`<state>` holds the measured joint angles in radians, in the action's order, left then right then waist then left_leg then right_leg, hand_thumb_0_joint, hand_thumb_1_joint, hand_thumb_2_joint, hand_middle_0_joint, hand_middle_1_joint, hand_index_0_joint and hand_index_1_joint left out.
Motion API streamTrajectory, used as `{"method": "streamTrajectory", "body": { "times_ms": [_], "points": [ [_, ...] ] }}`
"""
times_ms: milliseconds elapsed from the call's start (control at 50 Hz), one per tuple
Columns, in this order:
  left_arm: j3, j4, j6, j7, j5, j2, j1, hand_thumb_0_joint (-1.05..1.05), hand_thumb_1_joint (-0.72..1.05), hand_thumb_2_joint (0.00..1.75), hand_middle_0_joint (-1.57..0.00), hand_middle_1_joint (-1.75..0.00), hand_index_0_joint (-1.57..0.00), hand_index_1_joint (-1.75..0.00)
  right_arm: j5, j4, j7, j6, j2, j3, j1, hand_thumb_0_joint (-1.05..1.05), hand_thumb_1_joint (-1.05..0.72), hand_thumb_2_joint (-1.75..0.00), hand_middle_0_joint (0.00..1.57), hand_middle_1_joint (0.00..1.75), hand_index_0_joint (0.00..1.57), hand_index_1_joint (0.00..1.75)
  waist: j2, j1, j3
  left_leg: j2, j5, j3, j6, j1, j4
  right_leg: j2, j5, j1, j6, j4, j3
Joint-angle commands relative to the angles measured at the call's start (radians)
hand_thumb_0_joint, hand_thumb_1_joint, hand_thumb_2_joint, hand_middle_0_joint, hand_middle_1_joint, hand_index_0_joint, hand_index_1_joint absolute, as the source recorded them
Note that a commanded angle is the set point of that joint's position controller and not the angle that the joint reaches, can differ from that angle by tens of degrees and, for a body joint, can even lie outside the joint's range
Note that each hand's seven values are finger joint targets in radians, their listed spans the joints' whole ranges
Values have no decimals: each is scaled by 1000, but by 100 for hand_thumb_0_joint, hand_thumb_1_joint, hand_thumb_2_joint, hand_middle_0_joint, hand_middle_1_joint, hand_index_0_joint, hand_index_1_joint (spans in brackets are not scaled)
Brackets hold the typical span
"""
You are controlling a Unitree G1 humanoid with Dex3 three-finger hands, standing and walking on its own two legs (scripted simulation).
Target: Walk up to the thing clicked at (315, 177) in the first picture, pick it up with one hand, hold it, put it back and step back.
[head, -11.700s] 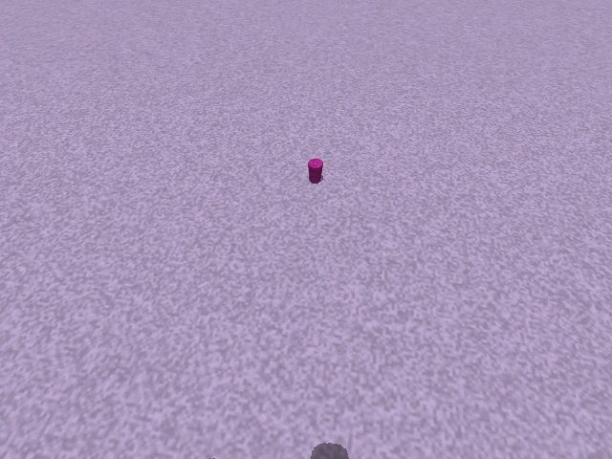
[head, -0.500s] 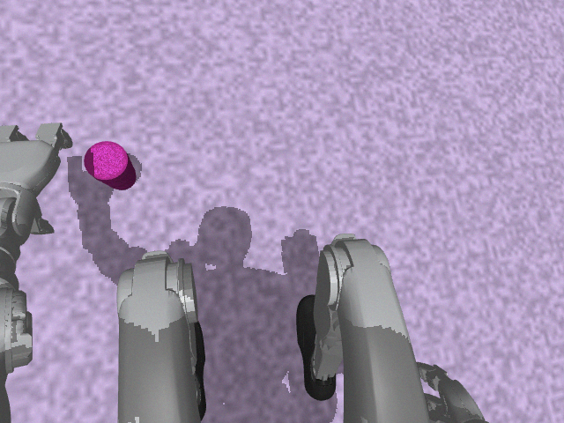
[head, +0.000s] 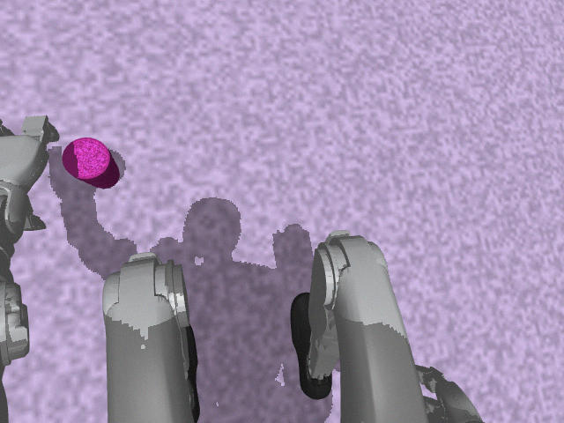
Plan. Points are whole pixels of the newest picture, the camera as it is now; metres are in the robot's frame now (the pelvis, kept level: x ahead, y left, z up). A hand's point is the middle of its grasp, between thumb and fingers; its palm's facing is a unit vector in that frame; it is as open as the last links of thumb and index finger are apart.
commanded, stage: rise first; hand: left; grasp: from above
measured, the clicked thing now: (96, 167) +0.49 +0.28 -0.29
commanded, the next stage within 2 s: approach in 0.02 s
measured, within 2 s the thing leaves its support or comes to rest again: neither
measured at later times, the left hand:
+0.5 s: hand (89, 139) +0.50 +0.25 -0.17, palm faces -0.37 -0.03 -0.93, open 14.0 cm
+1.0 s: hand (50, 180) +0.44 +0.30 -0.19, palm faces -0.49 -0.07 -0.87, open 14.0 cm
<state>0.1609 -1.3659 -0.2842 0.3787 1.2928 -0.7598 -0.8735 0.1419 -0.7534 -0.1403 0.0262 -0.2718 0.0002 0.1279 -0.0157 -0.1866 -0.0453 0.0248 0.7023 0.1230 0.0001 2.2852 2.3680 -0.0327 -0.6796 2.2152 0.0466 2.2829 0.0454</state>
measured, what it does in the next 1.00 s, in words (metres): stands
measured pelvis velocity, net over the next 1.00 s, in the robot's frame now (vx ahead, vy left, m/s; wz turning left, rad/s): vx -0.01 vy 0.00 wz -0.01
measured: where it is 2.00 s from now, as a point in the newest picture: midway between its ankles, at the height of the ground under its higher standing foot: (249, 376)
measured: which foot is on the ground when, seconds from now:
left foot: down 0.00-1.00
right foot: down 0.00-1.00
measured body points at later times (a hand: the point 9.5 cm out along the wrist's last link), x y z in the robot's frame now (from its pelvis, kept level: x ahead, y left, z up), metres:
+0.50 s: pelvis +0.00 +0.00 -0.01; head +0.25 +0.07 +0.36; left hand +0.52 +0.25 -0.12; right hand +0.04 -0.28 -0.11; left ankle +0.07 +0.13 -0.31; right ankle +0.10 -0.13 -0.31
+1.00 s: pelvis -0.01 +0.00 -0.02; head +0.24 +0.06 +0.35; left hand +0.46 +0.31 -0.14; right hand +0.02 -0.28 -0.12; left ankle +0.07 +0.13 -0.31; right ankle +0.10 -0.13 -0.31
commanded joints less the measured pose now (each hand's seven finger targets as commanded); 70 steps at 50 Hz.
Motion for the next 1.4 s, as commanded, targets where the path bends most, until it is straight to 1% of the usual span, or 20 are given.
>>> {"method": "streamTrajectory", "body": {
  "times_ms": [0, 100, 240, 340, 480, 580, 660, 720, 740, 820, 880, 940, 1000, 1040, 1120, 1160, 1220, 1240, 1320, 1380],
  "points": [
    [43, 135, 2, 41, -22, -292, -272, 0, -55, 100, -6, -105, -7, -104, -1, 6, 10, 5, -244, 80, 211, 0, -91, -90, 20, 30, 20, 30, 294, 4, -704, -29, -220, -67, 24, -577, -256, 34, 216, -276, -72, -205, 90],
    [39, 112, -1, 52, -19, -288, -294, 0, -61, 107, -7, -98, -4, -102, 2, 6, 8, 8, -244, 73, 207, 0, -91, -91, 20, 30, 20, 30, 291, -11, -671, -34, -186, -74, 29, -532, -250, 36, 195, -268, -72, -205, 91],
    [-61, 92, -3, 66, -11, -193, -454, 0, -53, 97, -6, -108, -8, -106, 9, -13, 7, 26, -250, 57, 240, 0, -91, -90, 20, 30, 20, 30, 285, -95, -654, -29, -181, -67, 33, -526, -221, 41, 204, -245, -66, -209, 106],
    [-110, 60, 30, 95, 3, -153, -579, 0, -54, 98, -6, -109, -7, -107, 15, -24, 15, 38, -255, 47, 253, 0, -91, -90, 20, 30, 20, 30, 331, -129, -675, -24, -146, -63, 25, -541, -229, 48, 183, -219, -73, -212, 114],
    [-58, -51, 167, 130, 34, -236, -604, 0, -54, 98, -7, -107, -8, -106, 14, 11, 18, 29, -270, 14, 268, 0, -91, -90, 20, 30, 20, 30, 397, -123, -717, -25, -234, -77, 18, -561, -244, 43, 274, -261, -82, -191, 111],
    [-79, -133, 254, 85, -15, -211, -542, 0, -55, 98, -7, -106, -8, -105, -4, 49, 9, 23, -268, -17, 257, 0, -91, -90, 20, 30, 20, 30, 326, -126, -671, -28, -233, -94, 38, -461, -227, 50, 287, -328, -78, -212, 97],
    [-65, -122, 275, 13, -79, -248, -429, 0, -54, 97, -7, -106, -8, -105, -25, 71, 8, 14, -265, -26, 256, 0, -91, -90, 20, 30, 20, 30, 236, -99, -669, -30, -222, -103, 55, -378, -219, 53, 276, -432, -64, -226, 82],
    [-32, -65, 252, -37, -114, -312, -376, 0, -53, 96, -7, -106, -9, -105, -34, 76, 8, 2, -261, -29, 253, 0, -90, -90, 20, 30, 20, 30, 194, -70, -684, -32, -221, -107, 59, -330, -210, 53, 275, -496, -58, -225, 70],
    [-39, -77, 239, -57, -123, -302, -345, 0, -52, 95, -7, -108, -9, -105, -34, 84, 7, -1, -259, -27, 246, 0, -91, -90, 20, 30, 20, 30, 168, -83, -654, -31, -203, -104, 63, -305, -199, 55, 261, -495, -54, -226, 68],
    [-7, 63, 135, -83, -140, -326, -349, 0, -51, 94, -7, -109, -9, -106, -26, 74, 12, -5, -266, -16, 252, 0, -91, -90, 20, 30, 20, 30, 181, -75, -643, -34, -163, -98, 53, -301, -176, 53, 200, -460, -62, -227, 70],
    [7, 216, 47, -69, -116, -340, -404, 0, -54, 96, -6, -109, -8, -107, -14, 60, 15, -5, -258, 5, 268, 0, -91, -90, 20, 30, 20, 30, 275, -66, -710, -31, -156, -93, 34, -401, -180, 55, 183, -434, -69, -225, 73],
    [-34, 361, 1, -35, -114, -254, -419, 0, -53, 96, -6, -107, -8, -105, -11, 54, 18, 1, -266, 46, 265, 0, -91, -90, 20, 30, 20, 30, 360, -81, -742, -25, -152, -81, 13, -521, -199, 51, 176, -334, -84, -218, 87],
    [-122, 243, -1, -10, -87, -132, -485, 0, -54, 97, -6, -103, -7, -102, -7, 9, 23, 3, -252, 54, 260, 0, -91, -90, 20, 30, 20, 30, 359, -134, -645, -21, -90, -59, 8, -523, -226, 51, 131, -221, -84, -214, 111],
    [-150, 95, 16, 15, -69, -104, -493, 0, -54, 101, -7, -104, -8, -103, -1, -13, 26, 5, -257, 41, 263, 0, -90, -90, 20, 30, 20, 30, 295, -155, -552, -25, -63, -52, 16, -463, -224, 52, 110, -183, -81, -223, 123],
    [-151, 1, 43, 53, -16, -146, -526, 0, -49, 106, -9, -108, -10, -107, 2, -25, 25, 17, -274, 21, 255, 0, -90, -90, 20, 30, 20, 30, 327, -132, -577, -28, -123, -39, 10, -515, -231, 43, 166, -162, -79, -187, 136],
    [-123, -15, 60, 75, 10, -183, -526, 0, -48, 100, -8, -107, -10, -105, 4, -15, 21, 22, -281, 16, 250, 0, -90, -89, 20, 30, 20, 30, 367, -116, -620, -29, -197, -38, 4, -562, -232, 38, 225, -177, -76, -158, 139],
    [-91, -75, 90, 98, 28, -217, -514, 0, -50, 96, -6, -104, -7, -103, 8, 8, 14, 25, -286, 7, 238, 0, -90, -90, 20, 30, 20, 30, 386, -123, -652, -28, -272, -38, 2, -588, -221, 36, 285, -191, -74, -133, 138],
    [-90, -118, 100, 105, 35, -210, -516, 0, -49, 94, -6, -105, -8, -103, 16, 19, 8, 28, -285, 1, 237, 0, -90, -90, 20, 30, 20, 30, 381, -144, -625, -27, -271, -42, 5, -567, -210, 36, 290, -191, -75, -131, 138],
    [-69, -176, 125, 122, 29, -240, -501, 0, -53, 97, -6, -103, -6, -103, 22, 52, -4, 42, -279, -26, 224, 0, -90, -90, 20, 30, 20, 30, 344, -152, -578, -34, -211, -68, 24, -467, -188, 47, 253, -223, -77, -158, 127],
    [-31, -121, 127, 123, 12, -308, -509, 0, -52, 97, -6, -103, -7, -102, 23, 73, -7, 52, -288, -36, 227, 0, -90, -90, 20, 30, 20, 30, 354, -133, -640, -33, -216, -78, 30, -465, -172, 48, 256, -275, -73, -158, 118]
  ]
}}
